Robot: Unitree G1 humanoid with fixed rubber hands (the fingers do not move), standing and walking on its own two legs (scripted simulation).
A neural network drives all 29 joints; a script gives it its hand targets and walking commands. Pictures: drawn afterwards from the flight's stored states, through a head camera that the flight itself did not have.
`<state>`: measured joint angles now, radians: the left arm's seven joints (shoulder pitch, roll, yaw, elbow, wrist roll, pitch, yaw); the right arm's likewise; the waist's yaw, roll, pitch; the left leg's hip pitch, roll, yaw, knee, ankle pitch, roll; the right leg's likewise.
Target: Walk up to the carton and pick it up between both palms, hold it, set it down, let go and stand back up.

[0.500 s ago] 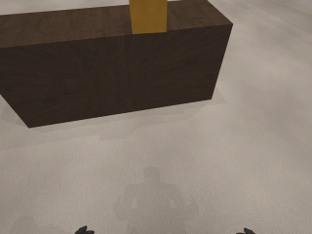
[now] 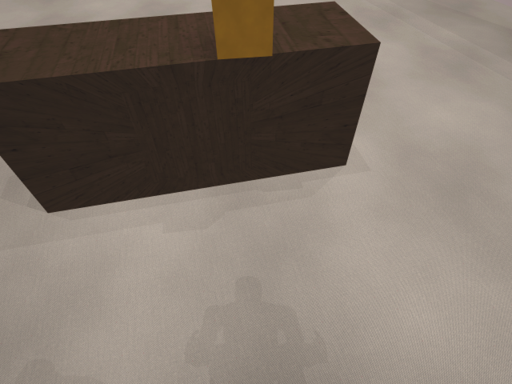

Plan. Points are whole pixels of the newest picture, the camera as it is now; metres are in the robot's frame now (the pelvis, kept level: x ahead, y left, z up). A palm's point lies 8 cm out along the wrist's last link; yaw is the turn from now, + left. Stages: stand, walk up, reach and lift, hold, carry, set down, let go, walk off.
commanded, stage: stand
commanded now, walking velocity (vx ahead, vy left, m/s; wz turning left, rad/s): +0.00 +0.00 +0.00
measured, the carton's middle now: (241, 12) +1.33 +0.09 +0.05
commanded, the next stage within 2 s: walk up in 1.22 s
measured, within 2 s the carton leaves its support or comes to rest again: neither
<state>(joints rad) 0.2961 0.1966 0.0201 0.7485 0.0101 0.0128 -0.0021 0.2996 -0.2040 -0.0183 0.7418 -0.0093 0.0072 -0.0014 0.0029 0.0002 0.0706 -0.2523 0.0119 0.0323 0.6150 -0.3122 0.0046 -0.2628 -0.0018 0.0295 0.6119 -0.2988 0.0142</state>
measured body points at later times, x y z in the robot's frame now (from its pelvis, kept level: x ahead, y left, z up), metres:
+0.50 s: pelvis +0.00 +0.00 +0.00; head +0.01 +0.00 +0.45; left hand +0.07 +0.24 -0.13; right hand +0.07 -0.24 -0.13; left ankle +0.01 +0.12 -0.73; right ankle +0.02 -0.13 -0.73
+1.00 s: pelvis +0.00 +0.00 +0.01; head +0.01 +0.01 +0.46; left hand +0.06 +0.25 -0.14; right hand +0.05 -0.24 -0.13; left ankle +0.01 +0.12 -0.73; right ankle +0.02 -0.13 -0.73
